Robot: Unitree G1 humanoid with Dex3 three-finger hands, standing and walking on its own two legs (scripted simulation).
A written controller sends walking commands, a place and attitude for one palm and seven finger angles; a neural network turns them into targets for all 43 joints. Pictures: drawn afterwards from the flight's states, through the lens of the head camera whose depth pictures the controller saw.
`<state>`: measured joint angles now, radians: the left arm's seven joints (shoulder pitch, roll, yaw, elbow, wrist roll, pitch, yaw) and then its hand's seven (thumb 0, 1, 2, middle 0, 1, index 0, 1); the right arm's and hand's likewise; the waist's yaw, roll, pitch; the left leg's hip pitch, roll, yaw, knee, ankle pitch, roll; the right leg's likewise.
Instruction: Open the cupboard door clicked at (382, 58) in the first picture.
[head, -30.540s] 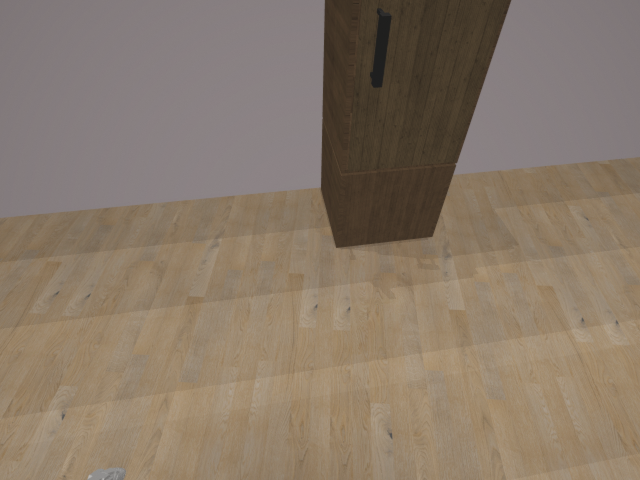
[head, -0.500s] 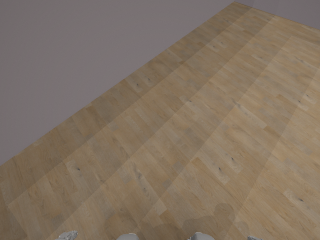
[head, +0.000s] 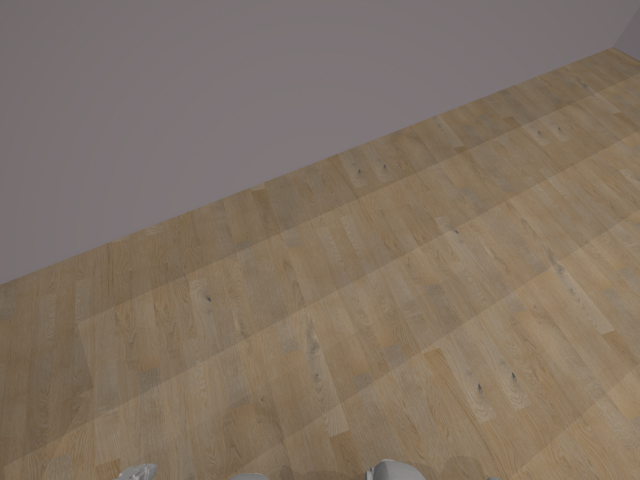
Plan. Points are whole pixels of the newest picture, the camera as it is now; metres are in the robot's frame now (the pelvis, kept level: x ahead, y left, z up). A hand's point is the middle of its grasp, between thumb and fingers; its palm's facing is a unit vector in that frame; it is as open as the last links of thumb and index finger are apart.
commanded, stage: turn to face it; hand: left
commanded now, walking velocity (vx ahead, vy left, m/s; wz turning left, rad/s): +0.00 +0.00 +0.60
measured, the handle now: out of the picture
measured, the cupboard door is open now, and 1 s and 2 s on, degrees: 47 47 47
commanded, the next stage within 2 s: none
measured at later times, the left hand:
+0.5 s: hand out of the picture +0.00 +0.20 -0.18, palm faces +0.35 -0.91 -0.23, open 7.4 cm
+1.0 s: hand out of the picture -0.06 +0.16 -0.18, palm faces +0.62 -0.76 -0.21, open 7.4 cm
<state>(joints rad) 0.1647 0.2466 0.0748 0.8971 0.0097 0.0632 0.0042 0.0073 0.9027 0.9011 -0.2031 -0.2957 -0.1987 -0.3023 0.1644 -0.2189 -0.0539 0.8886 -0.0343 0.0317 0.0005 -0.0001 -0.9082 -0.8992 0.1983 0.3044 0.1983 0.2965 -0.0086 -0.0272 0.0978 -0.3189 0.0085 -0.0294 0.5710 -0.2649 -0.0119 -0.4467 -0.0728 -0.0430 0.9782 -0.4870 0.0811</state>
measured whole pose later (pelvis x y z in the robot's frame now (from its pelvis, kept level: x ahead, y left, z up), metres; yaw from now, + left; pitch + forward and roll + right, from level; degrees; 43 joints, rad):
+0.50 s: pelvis +0.00 -0.02 +0.00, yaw +19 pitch +1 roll +0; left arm 0.19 0.25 0.08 0.91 0.02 0.07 0.01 0.01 0.90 0.90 -0.20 -0.30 -0.20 -0.30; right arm 0.14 -0.22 -0.06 0.88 -0.03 0.03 0.01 0.00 -0.91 -0.90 0.20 0.30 0.20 0.30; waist -0.01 -0.06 0.10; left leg -0.34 0.00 0.01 0.61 -0.30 0.01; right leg -0.46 -0.11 -0.06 1.04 -0.50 0.08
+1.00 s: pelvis +0.01 -0.03 -0.01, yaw +38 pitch +1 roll +0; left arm 0.24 0.22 0.05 0.89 0.02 0.03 0.00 0.00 0.90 0.90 -0.21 -0.30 -0.20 -0.30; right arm 0.13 -0.25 -0.07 0.88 -0.02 0.05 0.03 0.00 -0.91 -0.90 0.20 0.30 0.19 0.30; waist -0.01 -0.04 0.10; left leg -0.31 0.01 0.07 0.58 -0.23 0.00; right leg -0.26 -0.16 -0.20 0.68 -0.39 0.06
